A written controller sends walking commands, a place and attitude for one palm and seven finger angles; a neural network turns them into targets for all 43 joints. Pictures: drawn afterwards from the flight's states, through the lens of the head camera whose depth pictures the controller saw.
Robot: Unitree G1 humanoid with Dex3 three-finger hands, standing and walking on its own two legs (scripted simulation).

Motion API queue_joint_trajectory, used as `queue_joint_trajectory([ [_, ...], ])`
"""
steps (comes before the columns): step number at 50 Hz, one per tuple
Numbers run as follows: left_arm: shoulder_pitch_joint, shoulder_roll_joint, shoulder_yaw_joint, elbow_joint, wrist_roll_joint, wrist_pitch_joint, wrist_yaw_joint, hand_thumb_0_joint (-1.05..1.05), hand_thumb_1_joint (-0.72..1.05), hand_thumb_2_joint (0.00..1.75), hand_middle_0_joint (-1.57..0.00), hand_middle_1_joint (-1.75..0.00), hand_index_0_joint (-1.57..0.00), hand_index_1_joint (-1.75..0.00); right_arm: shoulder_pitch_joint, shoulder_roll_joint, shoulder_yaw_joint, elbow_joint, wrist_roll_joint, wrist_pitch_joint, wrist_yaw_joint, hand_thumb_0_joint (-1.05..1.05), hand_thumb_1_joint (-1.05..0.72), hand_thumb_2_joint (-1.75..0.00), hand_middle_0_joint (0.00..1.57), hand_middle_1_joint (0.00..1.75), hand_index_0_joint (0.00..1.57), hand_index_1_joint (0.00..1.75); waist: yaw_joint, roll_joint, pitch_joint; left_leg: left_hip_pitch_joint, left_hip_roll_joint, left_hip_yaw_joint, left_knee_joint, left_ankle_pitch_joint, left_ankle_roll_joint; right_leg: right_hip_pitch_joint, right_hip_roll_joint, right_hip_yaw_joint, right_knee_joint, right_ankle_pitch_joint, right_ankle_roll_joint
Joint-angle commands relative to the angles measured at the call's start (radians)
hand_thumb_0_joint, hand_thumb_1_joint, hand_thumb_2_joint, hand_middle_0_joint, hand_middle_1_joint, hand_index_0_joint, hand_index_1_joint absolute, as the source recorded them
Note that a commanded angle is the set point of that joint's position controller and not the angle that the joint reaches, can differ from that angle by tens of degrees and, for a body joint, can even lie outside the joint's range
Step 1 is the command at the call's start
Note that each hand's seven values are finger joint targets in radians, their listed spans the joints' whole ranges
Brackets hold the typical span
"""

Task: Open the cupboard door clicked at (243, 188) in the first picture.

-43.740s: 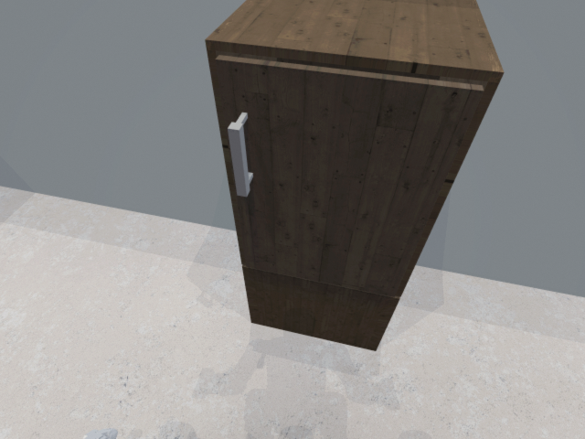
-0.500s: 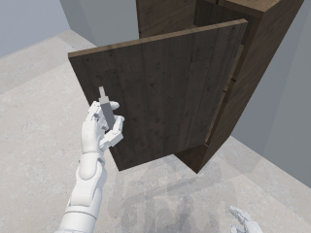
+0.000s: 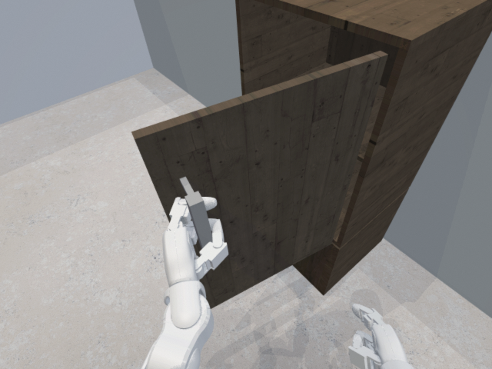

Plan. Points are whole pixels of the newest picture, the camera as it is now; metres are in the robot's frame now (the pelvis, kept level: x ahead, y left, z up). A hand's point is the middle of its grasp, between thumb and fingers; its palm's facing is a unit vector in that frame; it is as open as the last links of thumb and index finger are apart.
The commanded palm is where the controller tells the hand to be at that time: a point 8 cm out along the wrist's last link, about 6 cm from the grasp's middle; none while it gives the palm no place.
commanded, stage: open thumb and fingers to let go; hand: left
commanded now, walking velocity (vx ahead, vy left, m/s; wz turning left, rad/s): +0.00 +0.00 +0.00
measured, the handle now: (198, 221) +0.33 +0.09 +0.08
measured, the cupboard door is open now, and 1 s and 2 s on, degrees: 79 78 79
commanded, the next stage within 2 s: slide the hand sideways off the handle in 0.72 s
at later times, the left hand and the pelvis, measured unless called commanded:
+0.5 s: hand (216, 243) +0.29 +0.06 +0.09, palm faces +0.24 -0.97 +0.01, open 13.6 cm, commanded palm +0.25 +0.11 +0.08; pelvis -0.02 +0.01 +0.00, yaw -1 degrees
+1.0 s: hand (201, 257) +0.27 +0.08 +0.08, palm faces -0.22 -0.97 -0.08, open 16.1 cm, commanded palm +0.25 +0.12 +0.08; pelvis -0.02 +0.04 +0.00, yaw +0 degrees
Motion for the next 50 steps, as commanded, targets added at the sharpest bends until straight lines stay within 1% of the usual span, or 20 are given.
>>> queue_joint_trajectory([
  [1,-0.248,-0.024,0.024,-0.199,0.019,-0.087,-0.014,0.00,0.48,0.72,-0.37,-1.30,-0.37,-1.30,-0.104,-0.057,-0.032,-0.146,0.002,-0.065,-0.011,0.00,-0.90,-0.90,0.20,0.30,0.20,0.30,0.005,-0.179,-0.223,-0.115,-0.029,-0.006,-0.043,0.123,0.032,0.269,-0.127,0.261,-0.193,0.172,0.111],
  [4,-0.271,0.004,0.054,-0.173,0.007,-0.092,-0.029,0.00,0.27,0.63,-0.35,-1.28,-0.35,-1.28,-0.106,-0.063,-0.033,-0.138,0.006,-0.070,-0.018,0.00,-0.90,-0.90,0.20,0.30,0.20,0.30,0.010,-0.201,-0.222,-0.136,-0.032,-0.004,-0.048,0.100,0.033,0.283,-0.135,0.283,-0.213,0.129,0.114],
  [6,-0.290,-0.017,0.039,-0.158,-0.003,-0.096,-0.035,0.00,0.13,0.57,-0.35,-1.27,-0.35,-1.27,-0.111,-0.063,-0.031,-0.139,0.006,-0.080,-0.019,0.00,-0.90,-0.90,0.20,0.30,0.20,0.30,0.009,-0.191,-0.194,-0.140,-0.032,-0.005,-0.052,0.077,0.034,0.263,-0.138,0.289,-0.233,0.067,0.116],
  [8,-0.327,0.011,0.070,-0.138,-0.013,-0.102,-0.036,0.00,-0.01,0.51,-0.33,-1.25,-0.33,-1.25,-0.111,-0.067,-0.032,-0.127,0.008,-0.086,-0.022,0.00,-0.90,-0.90,0.20,0.30,0.20,0.30,0.012,-0.189,-0.184,-0.140,-0.032,-0.006,-0.056,0.061,0.033,0.252,-0.137,0.292,-0.250,-0.004,0.111],
  [10,-0.322,0.008,0.078,-0.132,-0.019,-0.109,-0.034,0.00,-0.15,0.45,-0.32,-1.24,-0.32,-1.24,-0.108,-0.065,-0.034,-0.126,0.007,-0.093,-0.023,0.00,-0.90,-0.90,0.20,0.30,0.20,0.30,0.021,-0.185,-0.211,-0.138,-0.031,-0.004,-0.062,0.064,0.033,0.265,-0.136,0.290,-0.245,-0.008,0.111],
  [15,-0.366,-0.008,0.065,-0.103,-0.015,-0.117,-0.024,0.00,-0.50,0.30,-0.30,-1.20,-0.30,-1.20,-0.107,-0.067,-0.035,-0.119,0.009,-0.106,-0.017,0.00,-0.90,-0.90,0.20,0.30,0.20,0.30,0.013,-0.158,-0.200,-0.129,-0.030,0.002,-0.068,0.056,0.035,0.234,-0.127,0.274,-0.246,-0.058,0.105],
  [17,-0.367,-0.024,0.050,-0.089,-0.009,-0.121,-0.020,0.00,-0.50,0.30,-0.30,-1.20,-0.30,-1.20,-0.097,-0.066,-0.037,-0.119,0.009,-0.112,-0.014,0.00,-0.90,-0.90,0.20,0.30,0.20,0.30,0.011,-0.173,-0.198,-0.124,-0.029,0.003,-0.070,0.062,0.037,0.225,-0.119,0.258,-0.236,-0.049,0.103],
  [21,-0.369,-0.025,0.048,-0.082,-0.004,-0.121,-0.015,0.00,-0.50,0.30,-0.27,-1.00,-0.27,-1.00,-0.096,-0.067,-0.035,-0.126,0.008,-0.112,-0.010,0.00,-0.90,-0.90,0.20,0.30,0.20,0.30,0.018,-0.159,-0.192,-0.119,-0.028,0.005,-0.081,0.065,0.038,0.212,-0.108,0.233,-0.221,-0.051,0.095],
  [23,-0.384,-0.013,0.058,-0.068,0.000,-0.117,-0.009,0.00,-0.50,0.30,-0.25,-0.90,-0.25,-0.90,-0.097,-0.069,-0.033,-0.124,0.009,-0.107,-0.011,0.00,-0.90,-0.90,0.20,0.30,0.20,0.30,0.014,-0.179,-0.184,-0.122,-0.028,0.002,-0.078,0.059,0.039,0.207,-0.107,0.235,-0.228,-0.070,0.095],
  [28,-0.408,-0.056,0.017,-0.060,0.017,-0.108,0.006,0.00,-0.50,0.30,-0.21,-0.65,-0.21,-0.65,-0.100,-0.067,-0.032,-0.129,0.007,-0.102,-0.006,0.00,-0.90,-0.90,0.20,0.30,0.20,0.30,0.009,-0.149,-0.158,-0.093,-0.023,0.002,-0.088,0.063,0.041,0.158,-0.087,0.182,-0.202,-0.067,0.082],
  [35,-0.442,-0.083,-0.002,-0.038,0.036,-0.089,0.035,0.00,-0.50,0.30,-0.15,-0.30,-0.15,-0.30,-0.097,-0.064,-0.028,-0.133,0.003,-0.089,-0.001,0.00,-0.90,-0.90,0.20,0.30,0.20,0.30,0.012,-0.133,-0.186,-0.078,-0.019,-0.006,-0.096,0.096,0.038,0.143,-0.069,0.132,-0.147,-0.007,0.072],
  [41,-0.470,-0.118,-0.032,-0.041,0.034,-0.075,0.042,0.00,-0.50,0.30,-0.15,-0.30,-0.15,-0.30,-0.096,-0.068,-0.029,-0.134,0.004,-0.081,0.006,0.00,-0.90,-0.90,0.20,0.30,0.20,0.30,0.004,-0.121,-0.187,-0.064,-0.012,-0.015,-0.095,0.118,0.034,0.113,-0.056,0.104,-0.116,0.026,0.066],
  [42,-0.459,-0.027,-0.219,-0.022,0.130,-0.116,-0.169,0.00,-0.50,0.30,-0.15,-0.30,-0.15,-0.30,-0.026,-0.102,-0.028,-0.096,0.005,-0.085,0.011,0.00,-0.90,-0.90,0.20,0.30,0.20,0.30,-0.074,-0.189,-0.132,-0.057,-0.009,-0.011,-0.081,0.137,0.053,0.083,-0.060,0.131,-0.095,0.122,0.069],
  [43,-0.500,0.045,-0.141,-0.084,0.090,-0.155,-0.286,0.00,-0.50,0.30,-0.15,-0.30,-0.15,-0.30,-0.006,-0.103,-0.039,-0.131,0.018,-0.086,0.004,0.00,-0.90,-0.90,0.20,0.30,0.20,0.30,-0.048,-0.131,-0.218,-0.060,-0.014,-0.006,-0.072,0.169,0.055,0.127,-0.066,0.132,-0.072,0.185,0.062],
  [44,-0.488,0.075,-0.133,-0.111,0.074,-0.181,-0.375,0.00,-0.50,0.30,-0.15,-0.30,-0.15,-0.30,-0.011,-0.098,-0.035,-0.145,0.024,-0.095,-0.005,0.00,-0.90,-0.90,0.20,0.30,0.20,0.30,-0.030,-0.101,-0.255,-0.054,-0.016,-0.003,-0.068,0.182,0.054,0.157,-0.067,0.138,-0.054,0.214,0.061],
  [46,-0.465,0.061,-0.156,-0.112,-0.002,-0.193,-0.532,0.00,-0.50,0.30,-0.15,-0.30,-0.15,-0.30,-0.007,-0.099,-0.026,-0.166,0.044,-0.119,-0.011,0.00,-0.90,-0.90,0.20,0.30,0.20,0.30,-0.040,-0.087,-0.246,-0.042,-0.016,-0.015,-0.076,0.171,0.055,0.152,-0.062,0.130,-0.055,0.200,0.060],
  [47,-0.453,0.063,-0.135,-0.110,-0.059,-0.181,-0.584,0.00,-0.50,0.30,-0.15,-0.30,-0.15,-0.30,-0.013,-0.098,-0.020,-0.180,0.056,-0.132,-0.014,0.00,-0.90,-0.90,0.20,0.30,0.20,0.30,-0.041,-0.090,-0.219,-0.049,-0.014,-0.023,-0.085,0.148,0.052,0.145,-0.057,0.124,-0.063,0.167,0.060],
  [48,-0.424,0.033,-0.123,-0.112,-0.115,-0.162,-0.610,0.00,-0.50,0.30,-0.15,-0.30,-0.15,-0.30,-0.027,-0.099,-0.014,-0.194,0.067,-0.144,-0.015,0.00,-0.90,-0.90,0.20,0.30,0.20,0.30,-0.031,-0.059,-0.195,-0.047,-0.012,-0.028,-0.094,0.131,0.046,0.125,-0.052,0.112,-0.065,0.129,0.057],
  [49,-0.418,0.022,-0.096,-0.099,-0.157,-0.145,-0.611,0.00,-0.50,0.30,-0.15,-0.30,-0.15,-0.30,-0.028,-0.100,-0.009,-0.193,0.072,-0.158,-0.017,0.00,-0.90,-0.90,0.20,0.30,0.20,0.30,-0.035,-0.092,-0.163,-0.062,-0.010,-0.041,-0.103,0.098,0.041,0.101,-0.048,0.096,-0.071,0.079,0.063],
  [50,-0.385,0.043,-0.048,-0.098,-0.183,-0.133,-0.598,0.00,-0.50,0.30,-0.15,-0.30,-0.15,-0.30,-0.027,-0.106,-0.009,-0.194,0.073,-0.169,-0.017,0.00,-0.90,-0.90,0.20,0.30,0.20,0.30,-0.017,-0.140,-0.157,-0.080,-0.008,-0.046,-0.111,0.080,0.038,0.107,-0.045,0.093,-0.075,0.047,0.066],
])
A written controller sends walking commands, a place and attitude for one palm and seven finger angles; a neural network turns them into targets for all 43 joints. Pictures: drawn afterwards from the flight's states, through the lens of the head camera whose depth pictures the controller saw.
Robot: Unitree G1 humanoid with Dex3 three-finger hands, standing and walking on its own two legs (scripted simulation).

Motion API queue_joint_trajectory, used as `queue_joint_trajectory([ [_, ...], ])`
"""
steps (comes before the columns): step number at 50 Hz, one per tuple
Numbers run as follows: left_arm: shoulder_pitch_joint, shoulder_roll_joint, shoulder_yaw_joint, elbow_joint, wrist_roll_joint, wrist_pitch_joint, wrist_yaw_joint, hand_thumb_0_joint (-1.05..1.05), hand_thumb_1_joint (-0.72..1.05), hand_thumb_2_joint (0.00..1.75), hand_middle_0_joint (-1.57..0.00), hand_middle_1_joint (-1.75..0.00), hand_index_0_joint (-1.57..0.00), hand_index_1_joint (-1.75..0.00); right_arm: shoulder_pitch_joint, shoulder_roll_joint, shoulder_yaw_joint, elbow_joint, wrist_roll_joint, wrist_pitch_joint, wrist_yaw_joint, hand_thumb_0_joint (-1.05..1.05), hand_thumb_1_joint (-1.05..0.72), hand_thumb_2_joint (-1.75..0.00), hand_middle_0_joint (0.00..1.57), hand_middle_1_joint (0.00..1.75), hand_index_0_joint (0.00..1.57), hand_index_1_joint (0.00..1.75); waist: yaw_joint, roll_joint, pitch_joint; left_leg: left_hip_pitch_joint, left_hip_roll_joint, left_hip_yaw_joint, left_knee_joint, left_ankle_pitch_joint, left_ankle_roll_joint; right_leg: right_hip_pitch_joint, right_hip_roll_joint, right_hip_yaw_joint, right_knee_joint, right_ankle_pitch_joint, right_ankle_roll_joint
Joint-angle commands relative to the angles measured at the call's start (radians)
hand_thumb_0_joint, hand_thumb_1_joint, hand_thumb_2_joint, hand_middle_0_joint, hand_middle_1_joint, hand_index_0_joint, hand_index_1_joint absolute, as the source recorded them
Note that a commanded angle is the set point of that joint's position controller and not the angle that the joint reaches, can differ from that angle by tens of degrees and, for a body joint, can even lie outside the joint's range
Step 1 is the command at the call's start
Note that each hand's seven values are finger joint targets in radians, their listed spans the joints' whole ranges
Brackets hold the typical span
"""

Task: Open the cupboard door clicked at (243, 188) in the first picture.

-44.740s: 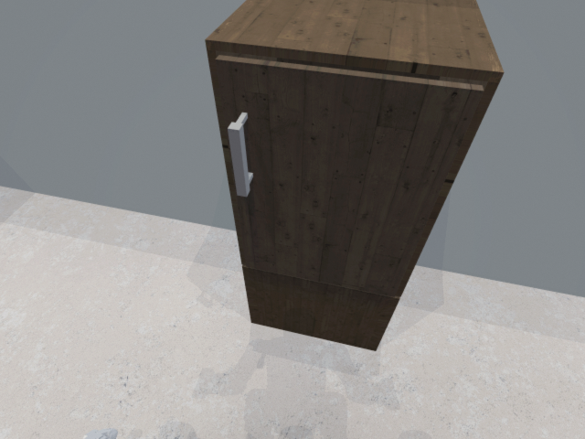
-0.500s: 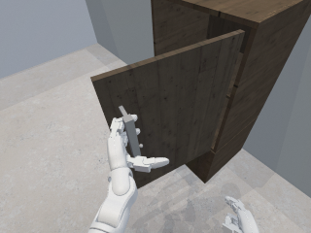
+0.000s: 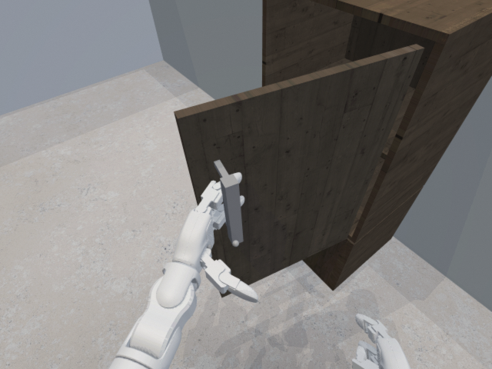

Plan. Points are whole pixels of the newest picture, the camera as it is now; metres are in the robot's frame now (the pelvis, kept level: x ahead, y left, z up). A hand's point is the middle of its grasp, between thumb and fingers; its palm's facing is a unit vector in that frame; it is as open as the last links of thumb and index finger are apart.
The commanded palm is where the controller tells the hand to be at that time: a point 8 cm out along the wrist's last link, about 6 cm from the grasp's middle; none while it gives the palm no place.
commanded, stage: slide the hand sideways off the handle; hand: left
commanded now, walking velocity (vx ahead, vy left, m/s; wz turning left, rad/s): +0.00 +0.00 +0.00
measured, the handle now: (228, 204) +0.36 +0.06 +0.09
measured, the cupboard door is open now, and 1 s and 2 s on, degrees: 78 79 79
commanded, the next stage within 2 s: draw the hand back to the body in 1.02 s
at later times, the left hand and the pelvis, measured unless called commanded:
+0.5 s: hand (220, 262) +0.25 +0.06 +0.08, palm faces -0.19 -0.98 -0.02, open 16.3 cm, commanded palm +0.23 +0.12 +0.09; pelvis +0.02 +0.01 -0.01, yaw -2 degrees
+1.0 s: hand (173, 286) +0.22 +0.12 +0.08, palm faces -0.14 -0.99 -0.05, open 16.3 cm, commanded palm +0.20 +0.18 +0.09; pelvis +0.02 -0.01 -0.01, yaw +0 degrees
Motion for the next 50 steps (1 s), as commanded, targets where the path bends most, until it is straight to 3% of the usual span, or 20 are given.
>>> queue_joint_trajectory([
  [1,-0.199,-0.110,-0.011,-0.234,-0.110,-0.023,-0.118,0.00,-0.50,0.30,-0.15,-0.30,-0.15,-0.30,-0.107,-0.093,-0.028,-0.188,0.021,-0.100,-0.008,0.00,-0.90,-0.90,0.20,0.30,0.20,0.30,-0.028,-0.148,-0.171,-0.041,0.038,-0.071,-0.167,0.068,-0.023,0.153,-0.001,0.062,-0.119,0.010,0.016],
  [5,-0.117,-0.100,-0.001,-0.332,-0.055,-0.017,-0.032,0.00,-0.50,0.30,-0.15,-0.30,-0.15,-0.30,-0.093,-0.091,-0.036,-0.208,0.013,-0.118,0.015,0.00,-0.90,-0.90,0.20,0.30,0.20,0.30,-0.004,-0.107,-0.189,-0.023,0.047,-0.079,-0.172,0.118,-0.035,0.139,0.000,0.048,-0.078,0.043,0.009],
  [7,-0.059,-0.069,0.010,-0.363,-0.023,-0.015,-0.011,0.00,-0.50,0.30,-0.15,-0.30,-0.15,-0.30,-0.080,-0.095,-0.040,-0.217,0.009,-0.113,0.021,0.00,-0.90,-0.90,0.20,0.30,0.20,0.30,-0.009,-0.129,-0.191,-0.030,0.050,-0.066,-0.157,0.143,-0.031,0.142,0.000,0.054,-0.076,0.072,0.011],
  [8,-0.018,-0.038,0.029,-0.376,-0.007,-0.015,-0.004,0.00,-0.50,0.30,-0.15,-0.30,-0.15,-0.30,-0.077,-0.097,-0.042,-0.220,0.006,-0.111,0.024,0.00,-0.90,-0.90,0.20,0.30,0.20,0.30,0.005,-0.113,-0.193,-0.034,0.050,-0.063,-0.156,0.159,-0.033,0.152,0.000,0.058,-0.070,0.083,0.007],
  [9,-0.007,-0.039,0.021,-0.412,0.004,-0.015,-0.002,0.00,-0.50,0.30,-0.15,-0.30,-0.15,-0.30,-0.078,-0.092,-0.041,-0.229,0.005,-0.108,0.027,0.00,-0.90,-0.90,0.20,0.30,0.20,0.30,0.003,-0.091,-0.200,-0.027,0.050,-0.059,-0.152,0.178,-0.035,0.154,-0.001,0.062,-0.065,0.103,0.005],
  [12,0.052,-0.031,0.017,-0.472,0.018,-0.012,0.005,0.00,-0.50,0.30,-0.15,-0.30,-0.15,-0.30,-0.074,-0.087,-0.040,-0.243,0.006,-0.101,0.032,0.00,-0.90,-0.90,0.20,0.30,0.20,0.30,0.000,-0.063,-0.196,-0.024,0.053,-0.054,-0.139,0.193,-0.039,0.146,0.001,0.062,-0.053,0.121,0.003],
  [13,0.094,-0.021,0.028,-0.489,0.017,-0.008,0.008,0.00,-0.50,0.30,-0.15,-0.30,-0.15,-0.30,-0.076,-0.089,-0.041,-0.250,0.005,-0.100,0.031,0.00,-0.90,-0.90,0.20,0.30,0.20,0.30,0.009,-0.079,-0.193,-0.028,0.054,-0.053,-0.136,0.213,-0.039,0.157,0.002,0.062,-0.051,0.140,0.002],
  [16,0.113,-0.026,0.017,-0.547,0.015,-0.004,0.010,0.00,-0.50,0.30,-0.15,-0.30,-0.15,-0.30,-0.073,-0.086,-0.039,-0.262,0.006,-0.097,0.028,0.00,-0.90,-0.90,0.20,0.30,0.20,0.30,-0.010,-0.083,-0.178,-0.031,0.055,-0.051,-0.127,0.194,-0.035,0.139,0.005,0.060,-0.050,0.132,0.008],
  [22,0.173,0.004,0.039,-0.589,-0.003,-0.012,-0.021,0.00,-0.50,0.30,-0.15,-0.30,-0.15,-0.30,-0.062,-0.091,-0.033,-0.265,0.004,-0.117,0.010,0.00,-0.90,-0.90,0.20,0.30,0.20,0.30,-0.021,-0.090,-0.167,-0.052,0.048,-0.054,-0.105,0.159,-0.026,0.125,0.007,0.066,-0.050,0.112,0.014],
  [25,0.256,0.052,0.100,-0.608,-0.027,-0.013,-0.054,0.00,-0.50,0.30,-0.15,-0.30,-0.15,-0.30,-0.050,-0.095,-0.035,-0.263,0.005,-0.128,0.004,0.00,-0.90,-0.90,0.20,0.30,0.20,0.30,-0.010,-0.089,-0.202,-0.064,0.042,-0.044,-0.089,0.190,-0.025,0.158,0.005,0.075,-0.045,0.162,0.017],
  [28,0.295,0.064,0.125,-0.607,-0.043,-0.008,-0.077,0.00,-0.50,0.30,-0.15,-0.30,-0.15,-0.30,-0.049,-0.100,-0.033,-0.264,0.006,-0.136,-0.001,0.00,-0.90,-0.90,0.20,0.30,0.20,0.30,-0.011,-0.096,-0.177,-0.090,0.039,-0.040,-0.082,0.187,-0.023,0.163,0.005,0.079,-0.048,0.170,0.018],
  [32,0.344,0.119,0.211,-0.606,-0.074,-0.010,-0.105,0.00,-0.50,0.30,-0.15,-0.30,-0.15,-0.30,-0.040,-0.102,-0.034,-0.262,0.007,-0.147,-0.009,0.00,-0.90,-0.90,0.20,0.30,0.20,0.30,-0.007,-0.108,-0.183,-0.125,0.034,-0.032,-0.063,0.177,-0.021,0.188,0.000,0.099,-0.056,0.178,0.025],
  [36,0.430,0.132,0.245,-0.653,-0.108,-0.031,-0.139,0.00,-0.50,0.30,-0.15,-0.30,-0.15,-0.30,-0.030,-0.104,-0.038,-0.268,0.011,-0.163,-0.008,0.00,-0.90,-0.90,0.20,0.30,0.20,0.30,0.005,-0.056,-0.224,-0.118,0.030,-0.028,-0.049,0.235,-0.024,0.223,-0.003,0.105,-0.038,0.269,0.023],
  [39,0.502,0.167,0.301,-0.647,-0.135,-0.048,-0.170,0.00,-0.50,0.30,-0.15,-0.30,-0.15,-0.30,-0.027,-0.110,-0.045,-0.264,0.013,-0.170,-0.009,0.00,-0.90,-0.90,0.20,0.30,0.20,0.30,0.000,-0.109,-0.210,-0.154,0.029,-0.028,-0.029,0.223,-0.024,0.240,-0.008,0.127,-0.046,0.302,0.034],
  [44,0.469,0.185,0.298,-0.677,-0.162,-0.088,-0.230,0.00,-0.50,0.30,-0.15,-0.30,-0.15,-0.30,-0.027,-0.127,-0.050,-0.262,0.016,-0.193,-0.019,0.00,-0.90,-0.90,0.20,0.30,0.20,0.30,-0.031,-0.071,-0.160,-0.189,0.028,-0.030,0.003,0.150,-0.021,0.170,-0.013,0.153,-0.067,0.169,0.038],
  [45,0.461,0.183,0.290,-0.673,-0.169,-0.095,-0.241,0.00,-0.50,0.30,-0.15,-0.30,-0.15,-0.30,-0.027,-0.129,-0.050,-0.262,0.018,-0.200,-0.021,0.00,-0.90,-0.90,0.20,0.30,0.20,0.30,-0.033,-0.053,-0.147,-0.191,0.028,-0.032,0.006,0.133,-0.022,0.148,-0.012,0.152,-0.071,0.125,0.035],
  [47,0.451,0.215,0.329,-0.653,-0.182,-0.101,-0.255,0.00,-0.50,0.30,-0.15,-0.30,-0.15,-0.30,-0.024,-0.135,-0.053,-0.257,0.020,-0.209,-0.029,0.00,-0.90,-0.90,0.20,0.30,0.20,0.30,-0.032,-0.078,-0.153,-0.209,0.031,-0.033,0.017,0.100,-0.022,0.141,-0.015,0.162,-0.085,0.043,0.037],
  [49,0.443,0.236,0.350,-0.653,-0.189,-0.104,-0.262,0.00,-0.50,0.30,-0.15,-0.30,-0.15,-0.30,-0.030,-0.137,-0.053,-0.256,0.023,-0.216,-0.033,0.00,-0.90,-0.90,0.20,0.30,0.20,0.30,-0.023,-0.051,-0.166,-0.207,0.030,-0.032,0.021,0.092,-0.021,0.141,-0.018,0.167,-0.088,0.004,0.032],
  [50,0.432,0.204,0.317,-0.654,-0.194,-0.102,-0.268,0.00,-0.50,0.30,-0.15,-0.30,-0.15,-0.30,-0.033,-0.135,-0.050,-0.260,0.024,-0.223,-0.034,0.00,-0.90,-0.90,0.20,0.30,0.20,0.30,-0.029,-0.061,-0.171,-0.202,0.029,-0.033,0.022,0.087,-0.020,0.138,-0.019,0.165,-0.091,-0.007,0.036],
])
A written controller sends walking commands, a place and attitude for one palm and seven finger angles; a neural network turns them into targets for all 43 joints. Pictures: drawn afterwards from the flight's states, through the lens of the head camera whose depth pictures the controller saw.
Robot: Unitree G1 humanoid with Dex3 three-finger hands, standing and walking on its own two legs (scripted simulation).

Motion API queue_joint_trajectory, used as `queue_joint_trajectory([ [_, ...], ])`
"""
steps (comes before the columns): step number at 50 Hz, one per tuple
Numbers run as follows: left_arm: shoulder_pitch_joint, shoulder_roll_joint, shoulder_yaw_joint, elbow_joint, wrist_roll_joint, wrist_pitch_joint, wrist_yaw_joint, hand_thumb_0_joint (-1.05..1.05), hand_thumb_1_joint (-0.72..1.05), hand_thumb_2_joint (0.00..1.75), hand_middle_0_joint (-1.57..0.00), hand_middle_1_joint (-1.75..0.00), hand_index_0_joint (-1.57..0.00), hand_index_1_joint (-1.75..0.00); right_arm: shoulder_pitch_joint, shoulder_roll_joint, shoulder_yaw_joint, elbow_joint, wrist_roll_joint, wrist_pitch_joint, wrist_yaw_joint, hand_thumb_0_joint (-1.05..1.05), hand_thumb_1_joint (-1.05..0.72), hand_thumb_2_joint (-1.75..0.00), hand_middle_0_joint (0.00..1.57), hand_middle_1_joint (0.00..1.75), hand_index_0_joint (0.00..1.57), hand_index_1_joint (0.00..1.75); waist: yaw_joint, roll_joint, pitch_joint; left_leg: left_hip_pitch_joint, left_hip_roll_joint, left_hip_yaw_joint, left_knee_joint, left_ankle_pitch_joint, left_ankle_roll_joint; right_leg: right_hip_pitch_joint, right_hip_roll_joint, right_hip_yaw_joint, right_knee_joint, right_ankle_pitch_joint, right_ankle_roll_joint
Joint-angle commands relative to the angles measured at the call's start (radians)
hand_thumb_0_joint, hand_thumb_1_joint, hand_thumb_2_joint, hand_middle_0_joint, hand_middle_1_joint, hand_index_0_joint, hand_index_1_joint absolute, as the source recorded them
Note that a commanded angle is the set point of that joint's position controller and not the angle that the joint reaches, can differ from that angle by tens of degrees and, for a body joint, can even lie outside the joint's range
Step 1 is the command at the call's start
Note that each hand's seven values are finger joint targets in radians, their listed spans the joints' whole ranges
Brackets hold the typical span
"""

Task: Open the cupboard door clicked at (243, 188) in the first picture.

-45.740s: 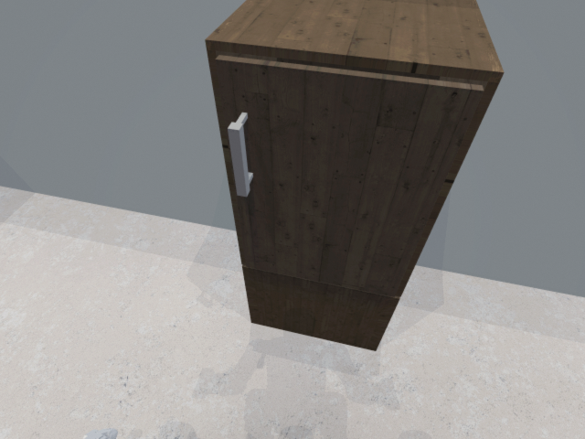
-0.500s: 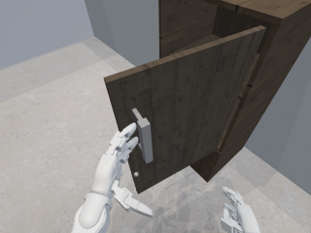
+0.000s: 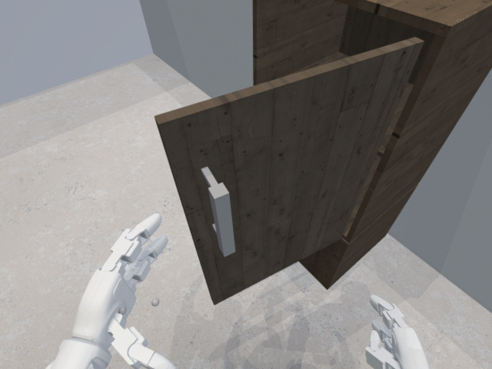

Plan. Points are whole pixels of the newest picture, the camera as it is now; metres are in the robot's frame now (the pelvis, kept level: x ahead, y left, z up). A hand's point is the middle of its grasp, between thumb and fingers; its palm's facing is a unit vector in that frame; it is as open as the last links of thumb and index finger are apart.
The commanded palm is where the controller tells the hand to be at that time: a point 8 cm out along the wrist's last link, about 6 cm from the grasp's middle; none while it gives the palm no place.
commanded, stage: slide the hand sideways off the handle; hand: left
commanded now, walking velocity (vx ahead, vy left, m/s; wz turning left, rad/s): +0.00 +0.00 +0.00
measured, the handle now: (218, 214) +0.33 +0.07 +0.10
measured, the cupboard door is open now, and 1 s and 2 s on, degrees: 79 79 79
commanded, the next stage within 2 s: draw the hand back to the body in 0.02 s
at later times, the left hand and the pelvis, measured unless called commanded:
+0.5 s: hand (116, 292) +0.19 +0.17 +0.12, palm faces -0.12 -0.99 -0.07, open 16.3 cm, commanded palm +0.16 +0.23 +0.14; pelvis +0.00 +0.02 +0.01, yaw +0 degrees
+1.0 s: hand (40, 268) +0.20 +0.25 +0.16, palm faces +0.28 -0.89 -0.36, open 13.0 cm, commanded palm +0.16 +0.30 +0.19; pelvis +0.01 +0.04 +0.04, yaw -1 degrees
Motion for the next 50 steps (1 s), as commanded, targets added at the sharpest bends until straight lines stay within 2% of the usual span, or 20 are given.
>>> queue_joint_trajectory([
  [1,-0.124,0.087,0.058,-0.222,-0.028,-0.076,-0.023,0.00,-0.50,0.30,-0.15,-0.30,-0.15,-0.30,-0.080,-0.084,-0.039,-0.167,0.008,-0.079,-0.013,0.00,-0.90,-0.90,0.20,0.30,0.20,0.30,-0.019,-0.058,-0.125,-0.109,-0.007,-0.020,-0.102,0.177,-0.003,0.214,-0.052,0.175,-0.178,0.056,0.048],
  [6,-0.129,0.066,0.032,-0.201,-0.021,-0.048,-0.011,0.00,-0.50,0.30,-0.15,-0.30,-0.15,-0.30,-0.085,-0.085,-0.034,-0.166,0.010,-0.091,-0.015,0.00,-0.90,-0.90,0.20,0.30,0.20,0.30,-0.014,-0.062,-0.109,-0.098,-0.005,-0.030,-0.123,0.168,-0.002,0.193,-0.044,0.146,-0.170,0.037,0.045],
  [8,-0.137,0.122,0.082,-0.224,-0.009,-0.035,0.011,0.00,-0.50,0.30,-0.15,-0.30,-0.15,-0.30,-0.090,-0.086,-0.035,-0.165,0.009,-0.090,-0.017,0.00,-0.90,-0.90,0.20,0.30,0.20,0.30,0.004,-0.052,-0.126,-0.085,-0.003,-0.033,-0.138,0.176,-0.001,0.211,-0.042,0.139,-0.167,0.041,0.040],
  [10,-0.134,0.112,0.081,-0.258,-0.007,-0.020,0.021,0.00,-0.50,0.30,-0.15,-0.30,-0.15,-0.30,-0.094,-0.075,-0.029,-0.172,0.011,-0.093,-0.016,0.00,-0.90,-0.90,0.20,0.30,0.20,0.30,0.012,-0.016,-0.135,-0.053,-0.003,-0.037,-0.161,0.198,-0.002,0.225,-0.039,0.122,-0.160,0.086,0.037],
  [13,-0.098,0.139,0.140,-0.221,-0.019,0.010,0.024,0.00,-0.50,0.30,-0.15,-0.30,-0.15,-0.30,-0.096,-0.074,-0.029,-0.156,0.013,-0.087,-0.018,0.00,-0.90,-0.90,0.20,0.30,0.20,0.30,0.019,-0.066,-0.120,-0.053,0.001,-0.036,-0.175,0.226,-0.003,0.255,-0.034,0.116,-0.173,0.127,0.038],
  [14,-0.094,0.114,0.119,-0.229,-0.023,0.017,0.015,0.00,-0.50,0.30,-0.15,-0.30,-0.15,-0.30,-0.101,-0.073,-0.026,-0.160,0.015,-0.087,-0.018,0.00,-0.90,-0.90,0.20,0.30,0.20,0.30,0.013,-0.070,-0.100,-0.044,0.003,-0.036,-0.185,0.224,-0.003,0.245,-0.032,0.107,-0.177,0.132,0.041],
  [17,-0.087,0.123,0.132,-0.254,-0.041,0.036,-0.008,0.00,-0.50,0.30,-0.15,-0.30,-0.15,-0.30,-0.106,-0.077,-0.023,-0.156,0.020,-0.096,-0.019,0.00,-0.90,-0.90,0.20,0.30,0.20,0.30,0.014,-0.044,-0.089,-0.015,0.005,-0.040,-0.203,0.228,-0.005,0.245,-0.028,0.097,-0.186,0.139,0.041],
  [18,-0.091,0.121,0.129,-0.246,-0.044,0.043,-0.016,0.00,-0.50,0.30,-0.15,-0.30,-0.15,-0.30,-0.113,-0.079,-0.024,-0.153,0.020,-0.100,-0.021,0.00,-0.90,-0.90,0.20,0.30,0.20,0.30,0.009,-0.077,-0.082,-0.011,0.005,-0.044,-0.203,0.231,-0.002,0.246,-0.027,0.096,-0.195,0.141,0.043],
  [21,-0.087,0.134,0.145,-0.290,-0.055,0.050,-0.039,0.00,-0.50,0.30,-0.15,-0.30,-0.15,-0.30,-0.111,-0.080,-0.022,-0.149,0.022,-0.114,-0.021,0.00,-0.90,-0.90,0.20,0.30,0.20,0.30,0.012,-0.032,-0.091,0.025,0.005,-0.046,-0.220,0.256,-0.006,0.255,-0.026,0.085,-0.197,0.175,0.043],
  [26,-0.074,0.161,0.195,-0.299,-0.069,0.067,-0.055,0.00,-0.50,0.30,-0.15,-0.30,-0.15,-0.30,-0.117,-0.083,-0.023,-0.126,0.026,-0.131,-0.022,0.00,-0.90,-0.90,0.20,0.30,0.20,0.30,0.019,-0.034,-0.071,0.061,0.010,-0.057,-0.243,0.297,-0.014,0.264,-0.019,0.067,-0.207,0.214,0.040],
  [31,-0.104,0.179,0.219,-0.320,-0.081,0.093,-0.073,0.00,-0.32,0.37,-0.16,-0.30,-0.16,-0.30,-0.131,-0.088,-0.018,-0.115,0.029,-0.143,-0.023,0.00,-0.90,-0.90,0.20,0.30,0.20,0.30,0.022,-0.011,-0.059,0.100,0.013,-0.070,-0.277,0.311,-0.024,0.277,-0.015,0.053,-0.227,0.215,0.039],
  [32,-0.145,0.294,0.247,-0.439,0.081,0.076,0.104,0.00,-0.29,0.39,-0.16,-0.30,-0.16,-0.30,-0.122,-0.070,-0.034,-0.125,0.003,-0.129,-0.044,0.00,-0.90,-0.90,0.20,0.30,0.20,0.30,0.066,-0.011,-0.044,0.062,0.032,-0.061,-0.328,0.265,-0.009,0.338,-0.024,0.111,-0.263,0.174,0.032],
  [33,-0.081,0.234,0.226,-0.392,0.100,0.095,0.184,0.00,-0.26,0.40,-0.16,-0.30,-0.16,-0.30,-0.110,-0.060,-0.028,-0.107,-0.006,-0.125,-0.050,0.00,-0.90,-0.90,0.20,0.30,0.20,0.30,0.049,-0.031,0.016,0.048,0.032,-0.069,-0.352,0.204,-0.014,0.322,-0.026,0.109,-0.288,0.120,0.029],
  [34,-0.056,0.164,0.165,-0.383,0.117,0.104,0.222,0.00,-0.22,0.42,-0.16,-0.30,-0.16,-0.30,-0.121,-0.060,-0.021,-0.102,-0.011,-0.117,-0.046,0.00,-0.90,-0.90,0.20,0.30,0.20,0.30,0.040,0.004,0.046,0.059,0.035,-0.076,-0.374,0.194,-0.016,0.331,-0.029,0.104,-0.293,0.110,0.028],
  [35,-0.035,0.152,0.153,-0.379,0.128,0.107,0.248,0.00,-0.18,0.43,-0.16,-0.30,-0.16,-0.30,-0.119,-0.060,-0.023,-0.094,-0.011,-0.109,-0.045,0.00,-0.90,-0.90,0.20,0.30,0.20,0.30,0.037,0.012,0.042,0.080,0.038,-0.078,-0.384,0.223,-0.016,0.347,-0.033,0.100,-0.294,0.136,0.029],
  [39,-0.045,0.198,0.193,-0.410,0.165,0.094,0.303,0.00,-0.05,0.50,-0.17,-0.30,-0.17,-0.30,-0.136,-0.066,-0.028,-0.073,-0.021,-0.094,-0.041,0.00,-0.90,-0.90,0.20,0.30,0.20,0.30,0.045,0.006,-0.022,0.169,0.042,-0.068,-0.414,0.373,-0.022,0.424,-0.036,0.099,-0.318,0.233,0.030],
  [43,-0.041,0.217,0.230,-0.368,0.176,0.088,0.324,0.00,0.09,0.55,-0.17,-0.30,-0.17,-0.30,-0.157,-0.066,-0.030,-0.043,-0.024,-0.085,-0.040,0.00,-0.90,-0.90,0.20,0.30,0.20,0.30,0.049,0.005,0.013,0.208,0.046,-0.065,-0.455,0.432,-0.034,0.458,-0.035,0.097,-0.353,0.259,0.029],
  [45,-0.048,0.214,0.235,-0.383,0.177,0.082,0.326,0.00,0.17,0.58,-0.17,-0.30,-0.17,-0.30,-0.161,-0.064,-0.030,-0.035,-0.023,-0.081,-0.037,0.00,-0.90,-0.90,0.20,0.30,0.20,0.30,0.050,0.025,0.008,0.243,0.050,-0.068,-0.470,0.486,-0.041,0.472,-0.034,0.097,-0.363,0.278,0.030],
  [47,-0.050,0.224,0.257,-0.386,0.175,0.077,0.330,0.00,0.23,0.62,-0.18,-0.30,-0.18,-0.30,-0.164,-0.064,-0.032,-0.025,-0.025,-0.080,-0.034,0.00,-0.90,-0.90,0.20,0.30,0.20,0.30,0.053,0.008,-0.007,0.267,0.054,-0.072,-0.483,0.535,-0.048,0.492,-0.034,0.093,-0.372,0.299,0.032],
  [50,-0.057,0.239,0.289,-0.366,0.173,0.076,0.333,0.00,0.34,0.66,-0.18,-0.30,-0.18,-0.30,-0.179,-0.065,-0.034,-0.014,-0.025,-0.074,-0.031,0.00,-0.90,-0.90,0.20,0.30,0.20,0.30,0.057,0.002,0.009,0.277,0.053,-0.065,-0.503,0.529,-0.048,0.515,-0.033,0.095,-0.392,0.307,0.032],
])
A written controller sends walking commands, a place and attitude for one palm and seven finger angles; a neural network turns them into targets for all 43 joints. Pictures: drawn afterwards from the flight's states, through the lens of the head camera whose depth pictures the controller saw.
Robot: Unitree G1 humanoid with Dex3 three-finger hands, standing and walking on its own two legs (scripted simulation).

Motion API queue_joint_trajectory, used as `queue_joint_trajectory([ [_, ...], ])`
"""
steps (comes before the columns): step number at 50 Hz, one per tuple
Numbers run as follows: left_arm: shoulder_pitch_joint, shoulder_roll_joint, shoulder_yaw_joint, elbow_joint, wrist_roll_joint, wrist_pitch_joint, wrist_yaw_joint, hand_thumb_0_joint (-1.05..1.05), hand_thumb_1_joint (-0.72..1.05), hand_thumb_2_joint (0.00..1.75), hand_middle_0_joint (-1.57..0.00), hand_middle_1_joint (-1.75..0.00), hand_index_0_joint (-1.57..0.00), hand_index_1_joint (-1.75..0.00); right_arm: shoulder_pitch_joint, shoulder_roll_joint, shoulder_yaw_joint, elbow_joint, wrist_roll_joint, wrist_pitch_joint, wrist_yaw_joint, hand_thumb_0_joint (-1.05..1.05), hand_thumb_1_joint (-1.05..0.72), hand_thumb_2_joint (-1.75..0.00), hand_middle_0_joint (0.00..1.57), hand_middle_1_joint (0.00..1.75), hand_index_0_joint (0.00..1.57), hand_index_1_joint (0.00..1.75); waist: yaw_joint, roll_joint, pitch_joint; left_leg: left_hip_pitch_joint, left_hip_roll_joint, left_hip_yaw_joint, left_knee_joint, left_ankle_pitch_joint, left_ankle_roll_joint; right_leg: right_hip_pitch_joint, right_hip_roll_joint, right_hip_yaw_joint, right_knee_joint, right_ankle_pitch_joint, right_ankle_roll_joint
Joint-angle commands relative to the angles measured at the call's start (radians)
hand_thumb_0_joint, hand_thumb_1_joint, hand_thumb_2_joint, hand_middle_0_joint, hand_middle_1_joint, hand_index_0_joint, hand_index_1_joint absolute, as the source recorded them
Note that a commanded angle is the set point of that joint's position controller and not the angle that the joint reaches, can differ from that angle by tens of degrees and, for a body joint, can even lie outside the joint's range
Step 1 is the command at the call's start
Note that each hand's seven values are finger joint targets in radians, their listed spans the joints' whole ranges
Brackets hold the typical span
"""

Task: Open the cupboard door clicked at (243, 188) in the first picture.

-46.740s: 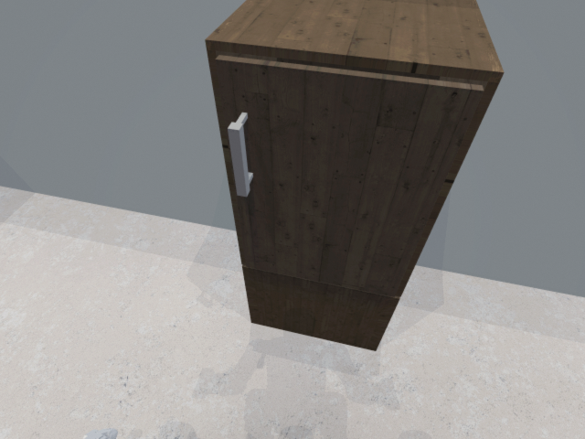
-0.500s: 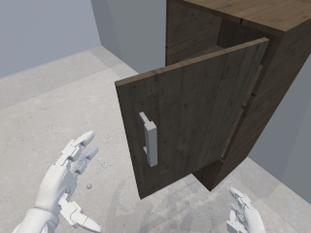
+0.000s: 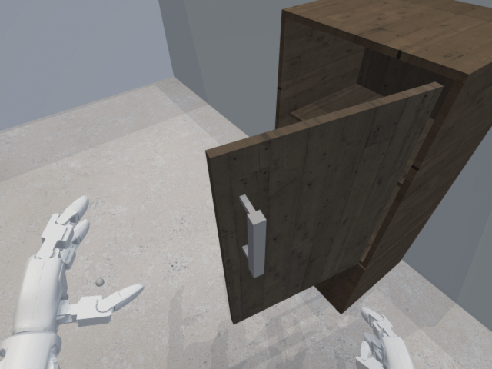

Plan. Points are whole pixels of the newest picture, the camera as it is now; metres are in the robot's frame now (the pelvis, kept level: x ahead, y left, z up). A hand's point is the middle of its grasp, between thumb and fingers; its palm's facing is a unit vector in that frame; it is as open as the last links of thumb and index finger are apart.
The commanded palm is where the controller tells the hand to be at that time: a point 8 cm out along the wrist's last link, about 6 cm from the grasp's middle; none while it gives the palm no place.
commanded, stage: draw the hand back to the body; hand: left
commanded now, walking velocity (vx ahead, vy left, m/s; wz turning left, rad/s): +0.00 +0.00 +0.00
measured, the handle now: (251, 237) +0.32 +0.03 +0.06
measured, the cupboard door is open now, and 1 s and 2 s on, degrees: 79 79 79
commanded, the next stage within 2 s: step back with the hand held close in 0.70 s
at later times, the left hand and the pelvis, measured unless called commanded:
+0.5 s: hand (65, 261) +0.19 +0.25 +0.16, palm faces +0.44 -0.81 -0.39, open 7.8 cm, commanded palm +0.14 +0.28 +0.18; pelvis +0.00 -0.01 +0.01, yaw -1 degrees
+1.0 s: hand (69, 253) +0.20 +0.24 +0.17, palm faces +0.42 -0.79 -0.45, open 7.4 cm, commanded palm +0.14 +0.27 +0.18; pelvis -0.01 -0.02 +0.01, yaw -2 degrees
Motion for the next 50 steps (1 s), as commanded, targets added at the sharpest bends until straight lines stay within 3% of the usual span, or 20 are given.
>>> queue_joint_trajectory([
  [1,-0.077,0.147,0.144,-0.197,0.000,-0.074,0.019,0.00,0.37,0.68,-0.18,-0.30,-0.18,-0.30,-0.137,-0.105,-0.057,-0.151,0.002,-0.050,-0.005,0.00,-0.90,-0.90,0.20,0.30,0.20,0.30,0.004,-0.027,-0.062,-0.077,0.090,-0.090,-0.148,0.391,-0.092,0.163,-0.012,0.049,-0.061,0.176,-0.023],
  [5,-0.100,0.173,0.192,-0.187,-0.005,-0.080,0.021,0.00,0.51,0.74,-0.19,-0.30,-0.19,-0.30,-0.148,-0.107,-0.060,-0.140,0.002,-0.038,-0.003,0.00,-0.90,-0.90,0.20,0.30,0.20,0.30,0.009,-0.004,-0.063,-0.062,0.086,-0.081,-0.163,0.387,-0.091,0.190,-0.013,0.055,-0.081,0.189,-0.024],
  [7,-0.101,0.184,0.216,-0.185,-0.008,-0.084,0.022,0.00,0.58,0.76,-0.19,-0.30,-0.19,-0.30,-0.147,-0.105,-0.063,-0.135,0.002,-0.036,-0.001,0.00,-0.90,-0.90,0.20,0.30,0.20,0.30,0.011,-0.021,-0.073,-0.052,0.085,-0.075,-0.166,0.403,-0.090,0.203,-0.013,0.056,-0.088,0.207,-0.023],
  [10,-0.120,0.200,0.243,-0.187,-0.011,-0.089,0.022,0.00,0.69,0.81,-0.19,-0.30,-0.19,-0.30,-0.156,-0.105,-0.064,-0.129,0.003,-0.031,0.002,0.00,-0.90,-0.90,0.20,0.30,0.20,0.30,0.012,0.018,-0.062,-0.045,0.085,-0.074,-0.174,0.407,-0.091,0.210,-0.013,0.060,-0.098,0.208,-0.024],
  [16,-0.139,0.235,0.306,-0.160,-0.021,-0.093,0.026,0.00,0.90,0.90,-0.20,-0.30,-0.20,-0.30,-0.158,-0.104,-0.072,-0.115,0.006,-0.025,0.005,0.00,-0.90,-0.90,0.20,0.30,0.20,0.30,0.015,-0.005,-0.060,-0.025,0.083,-0.059,-0.177,0.424,-0.086,0.217,-0.012,0.067,-0.116,0.237,-0.023],
  [19,-0.131,0.192,0.262,-0.129,-0.021,-0.092,0.018,0.00,0.90,0.90,-0.20,-0.30,-0.20,-0.30,-0.165,-0.109,-0.073,-0.111,0.007,-0.021,0.010,0.00,-0.90,-0.90,0.20,0.30,0.20,0.30,0.008,0.008,-0.026,-0.025,0.083,-0.054,-0.184,0.406,-0.080,0.202,-0.015,0.067,-0.126,0.224,-0.020],
  [24,-0.157,0.220,0.277,-0.154,-0.017,-0.102,0.023,0.00,0.90,0.90,-0.20,-0.30,-0.20,-0.30,-0.174,-0.111,-0.076,-0.114,0.005,-0.021,0.009,0.00,-0.90,-0.90,0.20,0.30,0.20,0.30,0.012,-0.021,-0.049,-0.030,0.078,-0.056,-0.192,0.329,-0.066,0.219,-0.013,0.072,-0.134,0.192,-0.021],
  [28,-0.155,0.246,0.301,-0.164,-0.015,-0.105,0.028,0.00,0.90,0.90,-0.20,-0.30,-0.20,-0.30,-0.177,-0.108,-0.075,-0.106,0.005,-0.030,0.008,0.00,-0.90,-0.90,0.20,0.30,0.20,0.30,0.016,-0.002,-0.056,-0.032,0.074,-0.052,-0.189,0.328,-0.065,0.233,-0.015,0.080,-0.139,0.205,-0.024],
  [30,-0.158,0.231,0.289,-0.168,-0.016,-0.107,0.027,0.00,0.90,0.90,-0.20,-0.30,-0.20,-0.30,-0.176,-0.103,-0.073,-0.106,0.007,-0.033,0.008,0.00,-0.90,-0.90,0.20,0.30,0.20,0.30,0.013,0.027,-0.048,-0.027,0.073,-0.051,-0.191,0.319,-0.064,0.224,-0.015,0.083,-0.142,0.194,-0.024],
  [34,-0.157,0.224,0.286,-0.143,-0.017,-0.108,0.026,0.00,0.90,0.90,-0.20,-0.30,-0.20,-0.30,-0.181,-0.103,-0.073,-0.103,0.006,-0.037,0.008,0.00,-0.90,-0.90,0.20,0.30,0.20,0.30,0.013,-0.015,-0.023,-0.034,0.074,-0.053,-0.197,0.287,-0.059,0.212,-0.013,0.084,-0.152,0.166,-0.022],
  [39,-0.156,0.213,0.276,-0.132,-0.018,-0.113,0.023,0.00,0.90,0.90,-0.20,-0.30,-0.20,-0.30,-0.183,-0.102,-0.075,-0.099,0.007,-0.040,0.009,0.00,-0.90,-0.90,0.20,0.30,0.20,0.30,0.010,-0.001,-0.013,-0.029,0.073,-0.046,-0.197,0.252,-0.053,0.204,-0.016,0.090,-0.166,0.138,-0.020],
  [40,-0.153,0.215,0.278,-0.122,-0.020,-0.113,0.024,0.00,0.90,0.90,-0.20,-0.30,-0.20,-0.30,-0.184,-0.101,-0.075,-0.098,0.007,-0.038,0.008,0.00,-0.90,-0.90,0.20,0.30,0.20,0.30,0.011,-0.023,-0.013,-0.030,0.073,-0.048,-0.198,0.239,-0.051,0.201,-0.016,0.089,-0.168,0.124,-0.019],
  [41,-0.254,0.250,0.297,-0.152,-0.019,-0.119,0.029,0.00,0.90,0.90,-0.20,-0.30,-0.20,-0.30,-0.191,-0.106,-0.076,-0.094,0.008,-0.040,0.005,0.00,-0.90,-0.90,0.20,0.30,0.20,0.30,0.005,-0.025,-0.028,-0.028,0.071,-0.047,-0.197,0.220,-0.047,0.202,-0.018,0.097,-0.174,0.108,-0.018],
  [42,-0.348,0.380,0.444,-0.177,-0.013,-0.168,0.038,0.00,0.90,0.90,-0.20,-0.30,-0.20,-0.30,-0.143,-0.122,-0.075,-0.134,0.018,-0.024,0.000,0.00,-0.90,-0.90,0.20,0.30,0.20,0.30,-0.038,-0.081,0.039,-0.088,0.083,-0.061,-0.167,0.109,-0.024,0.107,-0.068,0.237,-0.238,0.111,-0.015],
  [43,-0.353,0.378,0.438,-0.141,-0.001,-0.190,0.035,0.00,0.90,0.90,-0.20,-0.30,-0.20,-0.30,-0.134,-0.111,-0.073,-0.115,0.014,-0.011,-0.003,0.00,-0.90,-0.90,0.20,0.30,0.20,0.30,-0.039,-0.078,0.035,-0.086,0.071,-0.078,-0.139,0.083,-0.023,0.096,-0.099,0.263,-0.260,0.096,-0.027],
  [44,-0.214,0.273,0.368,-0.066,-0.003,-0.190,0.024,0.00,0.90,0.90,-0.20,-0.30,-0.20,-0.30,-0.141,-0.112,-0.078,-0.112,0.008,-0.002,-0.004,0.00,-0.90,-0.90,0.20,0.30,0.20,0.30,-0.048,-0.086,0.010,-0.051,0.074,-0.071,-0.117,0.109,-0.022,0.073,-0.116,0.267,-0.259,0.109,-0.031],
  [45,-0.142,0.227,0.325,-0.055,-0.001,-0.189,0.017,0.00,0.90,0.90,-0.20,-0.30,-0.20,-0.30,-0.139,-0.119,-0.080,-0.119,0.006,0.008,0.001,0.00,-0.90,-0.90,0.20,0.30,0.20,0.30,-0.047,-0.075,-0.034,-0.029,0.078,-0.065,-0.111,0.148,-0.023,0.082,-0.120,0.251,-0.241,0.148,-0.028],
  [48,-0.075,0.229,0.317,-0.108,0.003,-0.198,0.020,0.00,0.90,0.90,-0.20,-0.30,-0.20,-0.30,-0.151,-0.135,-0.090,-0.132,0.004,0.031,0.003,0.00,-0.90,-0.90,0.20,0.30,0.20,0.30,-0.045,-0.007,-0.109,-0.046,0.104,-0.065,-0.137,0.250,-0.032,0.139,-0.119,0.210,-0.147,0.332,-0.023],
  [50,-0.044,0.248,0.335,-0.142,0.007,-0.198,0.028,0.00,0.90,0.90,-0.20,-0.30,-0.20,-0.30,-0.144,-0.138,-0.098,-0.148,0.008,0.047,0.002,0.00,-0.90,-0.90,0.20,0.30,0.20,0.30,-0.046,-0.041,-0.152,-0.080,0.121,-0.078,-0.143,0.320,-0.036,0.182,-0.109,0.192,-0.086,0.416,-0.017],
])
